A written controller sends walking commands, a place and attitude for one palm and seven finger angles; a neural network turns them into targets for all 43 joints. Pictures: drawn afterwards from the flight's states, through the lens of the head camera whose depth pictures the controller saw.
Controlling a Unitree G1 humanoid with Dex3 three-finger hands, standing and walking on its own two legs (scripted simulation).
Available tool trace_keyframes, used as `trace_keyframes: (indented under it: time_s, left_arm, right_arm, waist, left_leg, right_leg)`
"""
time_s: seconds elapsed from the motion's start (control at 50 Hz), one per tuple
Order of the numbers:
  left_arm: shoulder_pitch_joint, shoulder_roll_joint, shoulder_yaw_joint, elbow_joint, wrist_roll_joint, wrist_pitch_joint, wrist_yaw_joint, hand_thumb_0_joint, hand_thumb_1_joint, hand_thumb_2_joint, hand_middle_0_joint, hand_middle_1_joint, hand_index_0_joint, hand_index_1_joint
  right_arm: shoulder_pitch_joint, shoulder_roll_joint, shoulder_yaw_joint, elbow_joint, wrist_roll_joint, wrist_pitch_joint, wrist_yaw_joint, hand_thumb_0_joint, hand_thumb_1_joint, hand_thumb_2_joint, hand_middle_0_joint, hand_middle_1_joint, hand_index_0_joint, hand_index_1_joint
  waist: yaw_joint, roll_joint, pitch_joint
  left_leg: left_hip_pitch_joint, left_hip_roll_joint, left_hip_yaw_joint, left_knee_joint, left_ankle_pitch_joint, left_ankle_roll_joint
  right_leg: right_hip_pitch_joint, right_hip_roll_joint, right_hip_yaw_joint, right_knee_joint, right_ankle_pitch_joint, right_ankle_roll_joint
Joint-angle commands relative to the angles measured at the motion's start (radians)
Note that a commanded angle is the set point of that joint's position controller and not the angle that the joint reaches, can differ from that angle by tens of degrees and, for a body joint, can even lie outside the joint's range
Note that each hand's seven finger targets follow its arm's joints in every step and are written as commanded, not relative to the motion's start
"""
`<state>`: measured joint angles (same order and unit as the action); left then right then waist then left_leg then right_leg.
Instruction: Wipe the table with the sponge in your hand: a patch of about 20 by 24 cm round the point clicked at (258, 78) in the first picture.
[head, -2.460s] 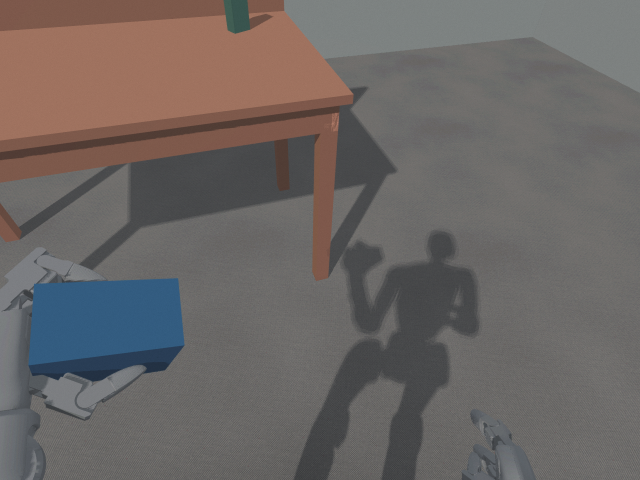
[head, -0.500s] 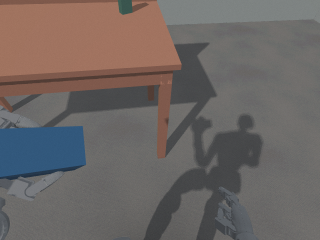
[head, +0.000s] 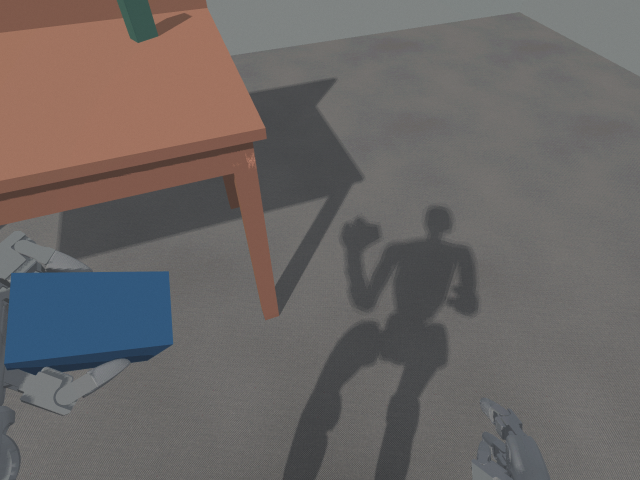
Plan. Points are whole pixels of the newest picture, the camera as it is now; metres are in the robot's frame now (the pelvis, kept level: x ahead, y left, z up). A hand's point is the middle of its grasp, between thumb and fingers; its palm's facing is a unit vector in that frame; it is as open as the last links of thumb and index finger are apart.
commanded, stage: take the last steps up to it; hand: left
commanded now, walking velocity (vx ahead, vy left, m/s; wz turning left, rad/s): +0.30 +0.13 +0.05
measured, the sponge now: (113, 322) +0.23 +0.21 +0.15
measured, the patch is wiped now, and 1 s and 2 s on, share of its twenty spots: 0.00 0.00 0.00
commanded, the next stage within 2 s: none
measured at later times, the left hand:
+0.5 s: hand (26, 339) +0.20 +0.26 +0.18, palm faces +0.45 -0.80 -0.39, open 10.8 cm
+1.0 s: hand (79, 254) +0.29 +0.26 +0.17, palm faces +0.40 -0.80 -0.46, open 10.7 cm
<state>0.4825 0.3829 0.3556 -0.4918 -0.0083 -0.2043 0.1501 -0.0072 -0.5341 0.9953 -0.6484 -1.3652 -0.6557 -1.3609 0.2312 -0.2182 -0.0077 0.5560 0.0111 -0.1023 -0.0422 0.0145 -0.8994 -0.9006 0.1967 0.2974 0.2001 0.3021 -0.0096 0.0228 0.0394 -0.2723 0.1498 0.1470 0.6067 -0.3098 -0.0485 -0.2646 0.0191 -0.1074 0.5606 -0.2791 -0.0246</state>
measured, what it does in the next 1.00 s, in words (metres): steps on the spot: left foot, then right foot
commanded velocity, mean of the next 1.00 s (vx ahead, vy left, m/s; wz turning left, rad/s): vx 0.30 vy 0.11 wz -0.01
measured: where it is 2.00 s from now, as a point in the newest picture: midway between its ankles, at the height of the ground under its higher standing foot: (305, 460)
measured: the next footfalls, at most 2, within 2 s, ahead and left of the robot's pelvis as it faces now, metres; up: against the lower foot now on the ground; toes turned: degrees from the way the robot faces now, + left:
left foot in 0.52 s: +0.06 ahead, +0.16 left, +0.00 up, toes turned +10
right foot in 0.80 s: +0.12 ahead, -0.07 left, +0.00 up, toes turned -8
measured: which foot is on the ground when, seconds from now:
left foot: down 0.00-0.00, up 0.02-0.50, down 0.52-0.82, up 0.84-1.00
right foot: down 0.00-0.52, up 0.54-0.78, down 0.80-1.00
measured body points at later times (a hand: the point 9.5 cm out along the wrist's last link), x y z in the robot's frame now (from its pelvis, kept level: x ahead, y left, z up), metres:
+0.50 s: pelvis +0.00 +0.01 +0.01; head +0.00 +0.01 +0.46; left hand +0.17 +0.30 +0.20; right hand +0.16 -0.24 -0.08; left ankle +0.01 +0.15 -0.72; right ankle +0.01 -0.08 -0.73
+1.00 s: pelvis +0.08 +0.02 +0.01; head +0.12 +0.01 +0.46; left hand +0.27 +0.30 +0.19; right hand +0.24 -0.21 -0.10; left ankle +0.08 +0.16 -0.67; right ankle +0.08 -0.07 -0.73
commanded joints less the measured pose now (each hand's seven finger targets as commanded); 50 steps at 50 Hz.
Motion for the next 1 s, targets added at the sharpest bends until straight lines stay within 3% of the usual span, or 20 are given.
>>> trace_keyframes:
  time_s: [0.0, 0.04, 0.08, 0.12, 0.32, 0.44, 0.46, 0.5, 0.52, 0.54, 0.62, 0.74, 0.76, 0.78, 0.8, 0.82, 0.84, 0.88, 0.94, 0.98]
  left_arm:
    - [-0.048, 0.191, 0.141, -0.164, -0.024, -0.045, 0.035, 0.000, 0.100, 1.300, -1.200, -1.600, -1.200, -1.600]
    - [-0.056, 0.197, 0.147, -0.202, -0.027, -0.059, 0.039, 0.000, 0.100, 1.300, -1.200, -1.600, -1.200, -1.600]
    - [-0.021, 0.183, 0.150, -0.176, -0.015, -0.080, 0.033, 0.000, 0.100, 1.300, -1.200, -1.600, -1.200, -1.600]
    - [-0.028, 0.184, 0.149, -0.155, -0.012, -0.091, 0.024, 0.000, 0.100, 1.300, -1.200, -1.600, -1.200, -1.600]
    - [-0.071, 0.157, 0.100, -0.157, -0.010, -0.088, 0.027, 0.000, 0.100, 1.300, -1.200, -1.600, -1.200, -1.600]
    - [-0.162, 0.139, 0.076, -0.185, -0.007, -0.076, 0.042, 0.000, 0.100, 1.300, -1.200, -1.600, -1.200, -1.600]
    - [-0.181, 0.137, 0.073, -0.196, -0.009, -0.077, 0.042, 0.000, 0.100, 1.300, -1.200, -1.600, -1.200, -1.600]
    - [-0.199, 0.123, 0.071, -0.234, -0.012, -0.088, 0.040, 0.000, 0.100, 1.300, -1.200, -1.600, -1.200, -1.600]
    - [-0.210, 0.162, 0.079, -0.212, -0.002, -0.099, 0.033, 0.000, 0.100, 1.300, -1.200, -1.600, -1.200, -1.600]
    - [-0.181, 0.159, 0.090, -0.160, 0.006, -0.095, 0.029, 0.000, 0.100, 1.300, -1.200, -1.600, -1.200, -1.600]
    - [-0.150, 0.126, 0.070, -0.245, 0.005, -0.095, 0.018, 0.000, 0.100, 1.300, -1.200, -1.600, -1.200, -1.600]
    - [-0.128, 0.129, 0.086, -0.186, -0.005, -0.076, 0.025, 0.000, 0.100, 1.300, -1.200, -1.600, -1.200, -1.600]
    - [-0.127, 0.132, 0.092, -0.151, -0.002, -0.071, 0.025, 0.000, 0.100, 1.300, -1.200, -1.600, -1.200, -1.600]
    - [-0.127, 0.160, 0.113, -0.133, 0.002, -0.069, 0.027, 0.000, 0.100, 1.300, -1.200, -1.600, -1.200, -1.600]
    - [-0.133, 0.198, 0.145, -0.128, -0.005, -0.067, 0.032, 0.000, 0.100, 1.300, -1.200, -1.600, -1.200, -1.600]
    - [-0.163, 0.179, 0.141, -0.117, -0.019, -0.069, 0.024, 0.000, 0.100, 1.300, -1.200, -1.600, -1.200, -1.600]
    - [-0.154, 0.195, 0.149, -0.142, -0.024, -0.077, 0.021, 0.000, 0.100, 1.300, -1.200, -1.600, -1.200, -1.600]
    - [-0.105, 0.178, 0.149, -0.186, -0.013, -0.102, 0.015, 0.000, 0.100, 1.300, -1.200, -1.600, -1.200, -1.600]
    - [-0.084, 0.172, 0.146, -0.246, -0.005, -0.121, 0.021, 0.000, 0.100, 1.300, -1.200, -1.600, -1.200, -1.600]
    - [-0.037, 0.171, 0.158, -0.268, -0.007, -0.114, 0.032, 0.000, 0.100, 1.300, -1.200, -1.600, -1.200, -1.600]
  right_arm:
    - [-0.095, -0.102, -0.052, -0.132, -0.002, -0.021, -0.019, 0.000, -0.900, -0.900, 0.200, 0.300, 0.200, 0.300]
    - [-0.115, -0.084, -0.027, -0.107, -0.010, -0.015, -0.018, 0.000, -0.900, -0.900, 0.200, 0.300, 0.200, 0.300]
    - [-0.098, -0.082, -0.021, -0.077, -0.015, -0.007, -0.019, 0.000, -0.900, -0.900, 0.200, 0.300, 0.200, 0.300]
    - [-0.105, -0.086, -0.029, -0.072, -0.011, -0.002, -0.024, 0.000, -0.900, -0.900, 0.200, 0.300, 0.200, 0.300]
    - [-0.080, -0.094, -0.047, -0.082, -0.014, -0.029, -0.025, 0.000, -0.900, -0.900, 0.200, 0.300, 0.200, 0.300]
    - [-0.072, -0.083, -0.040, -0.087, -0.020, -0.032, -0.039, 0.000, -0.900, -0.900, 0.200, 0.300, 0.200, 0.300]
    - [-0.066, -0.093, -0.044, -0.091, -0.017, -0.032, -0.044, 0.000, -0.900, -0.900, 0.200, 0.300, 0.200, 0.300]
    - [-0.070, -0.125, -0.049, -0.109, -0.008, -0.032, -0.040, 0.000, -0.900, -0.900, 0.200, 0.300, 0.200, 0.300]
    - [-0.066, -0.102, -0.042, -0.097, -0.008, -0.035, -0.038, 0.000, -0.900, -0.900, 0.200, 0.300, 0.200, 0.300]
    - [-0.077, -0.087, -0.039, -0.082, -0.011, -0.044, -0.036, 0.000, -0.900, -0.900, 0.200, 0.300, 0.200, 0.300]
    - [-0.087, -0.093, -0.041, -0.068, -0.007, -0.069, -0.023, 0.000, -0.900, -0.900, 0.200, 0.300, 0.200, 0.300]
    - [-0.093, -0.092, -0.028, -0.060, -0.015, -0.071, -0.033, 0.000, -0.900, -0.900, 0.200, 0.300, 0.200, 0.300]
    - [-0.097, -0.092, -0.029, -0.059, -0.014, -0.063, -0.035, 0.000, -0.900, -0.900, 0.200, 0.300, 0.200, 0.300]
    - [-0.095, -0.073, -0.031, -0.062, -0.010, -0.051, -0.034, 0.000, -0.900, -0.900, 0.200, 0.300, 0.200, 0.300]
    - [-0.108, -0.053, -0.023, -0.075, -0.008, -0.046, -0.031, 0.000, -0.900, -0.900, 0.200, 0.300, 0.200, 0.300]
    - [-0.113, -0.080, -0.041, -0.071, -0.011, -0.048, -0.018, 0.000, -0.900, -0.900, 0.200, 0.300, 0.200, 0.300]
    - [-0.126, -0.078, -0.040, -0.064, -0.006, -0.045, -0.015, 0.000, -0.900, -0.900, 0.200, 0.300, 0.200, 0.300]
    - [-0.125, -0.063, -0.023, -0.045, -0.011, -0.026, -0.009, 0.000, -0.900, -0.900, 0.200, 0.300, 0.200, 0.300]
    - [-0.139, -0.060, -0.021, -0.067, -0.015, -0.018, -0.014, 0.000, -0.900, -0.900, 0.200, 0.300, 0.200, 0.300]
    - [-0.130, -0.057, -0.028, -0.085, -0.020, -0.023, -0.014, 0.000, -0.900, -0.900, 0.200, 0.300, 0.200, 0.300]
  waist:
    - [0.025, -0.236, -0.126]
    - [0.012, -0.120, -0.102]
    - [-0.001, -0.074, -0.120]
    - [-0.004, -0.107, -0.123]
    - [0.019, -0.150, -0.116]
    - [0.008, -0.115, -0.103]
    - [0.000, -0.059, -0.101]
    - [-0.002, 0.241, -0.106]
    - [-0.001, 0.285, -0.106]
    - [-0.006, 0.249, -0.049]
    - [0.012, 0.198, -0.045]
    - [0.011, 0.173, -0.092]
    - [0.015, 0.111, -0.101]
    - [0.021, -0.081, -0.124]
    - [0.027, -0.323, -0.140]
    - [0.025, -0.333, -0.152]
    - [0.024, -0.256, -0.106]
    - [0.016, -0.117, -0.090]
    - [0.007, -0.146, -0.123]
    - [0.030, -0.160, -0.156]
  left_leg:
    - [-0.246, -0.112, -0.048, 0.306, -0.225, 0.031]
    - [-0.366, -0.090, -0.166, 0.521, -0.177, 0.028]
    - [-0.365, -0.074, -0.159, 0.519, -0.068, 0.017]
    - [-0.330, -0.068, -0.145, 0.463, -0.034, 0.018]
    - [-0.212, -0.075, -0.067, 0.123, -0.035, 0.051]
    - [0.069, -0.114, 0.006, -0.151, -0.022, 0.066]
    - [0.132, -0.096, -0.014, -0.208, -0.033, 0.079]
    - [0.298, 0.140, -0.351, -0.297, 0.074, 0.196]
    - [0.258, 0.249, -0.501, -0.376, -0.033, 0.268]
    - [0.147, 0.271, -0.548, -0.412, -0.149, 0.310]
    - [0.068, 0.155, -0.266, -0.351, -0.001, 0.246]
    - [0.006, 0.098, -0.130, -0.192, 0.035, 0.160]
    - [-0.062, 0.069, -0.100, -0.092, 0.010, 0.139]
    - [-0.185, -0.005, -0.034, 0.151, -0.023, 0.108]
    - [-0.395, -0.128, 0.005, 0.417, -0.204, 0.059]
    - [-0.422, -0.104, -0.123, 0.574, -0.210, 0.043]
    - [-0.451, -0.080, -0.169, 0.647, -0.176, 0.035]
    - [-0.429, -0.045, -0.163, 0.609, -0.111, 0.018]
    - [-0.251, -0.032, -0.109, 0.318, -0.065, 0.030]
    - [-0.157, -0.071, -0.024, 0.135, -0.031, 0.039]
  right_leg:
    - [0.136, -0.348, 0.535, -0.299, 0.006, -0.131]
    - [0.169, -0.401, 0.547, -0.315, 0.019, -0.187]
    - [0.193, -0.341, 0.362, -0.278, 0.213, -0.150]
    - [0.165, -0.324, 0.289, -0.283, 0.234, -0.126]
    - [0.125, -0.357, 0.322, -0.344, -0.135, -0.144]
    - [0.019, -0.270, 0.239, -0.237, -0.209, -0.090]
    - [-0.015, -0.231, 0.208, -0.153, -0.185, -0.064]
    - [-0.252, -0.052, 0.034, 0.221, -0.167, 0.018]
    - [-0.335, -0.050, 0.021, 0.423, -0.342, 0.029]
    - [-0.359, -0.085, 0.079, 0.517, -0.307, 0.027]
    - [-0.273, -0.108, 0.020, 0.403, -0.157, 0.044]
    - [0.039, -0.035, -0.085, -0.006, -0.063, 0.047]
    - [0.136, -0.054, -0.040, -0.086, -0.032, 0.027]
    - [0.231, -0.187, 0.200, -0.169, -0.038, -0.044]
    - [0.346, -0.402, 0.573, -0.263, 0.085, -0.155]
    - [0.306, -0.458, 0.657, -0.300, 0.008, -0.181]
    - [0.269, -0.468, 0.655, -0.300, 0.014, -0.205]
    - [0.236, -0.408, 0.403, -0.258, 0.221, -0.179]
    - [0.146, -0.348, 0.191, -0.221, 0.375, -0.129]
    - [0.161, -0.322, 0.172, -0.200, 0.349, -0.126]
